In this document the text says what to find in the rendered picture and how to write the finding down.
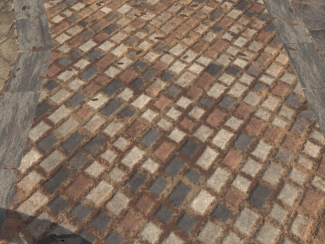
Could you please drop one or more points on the left robot hand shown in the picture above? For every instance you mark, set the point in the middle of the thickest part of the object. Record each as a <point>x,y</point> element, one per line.
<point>61,239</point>

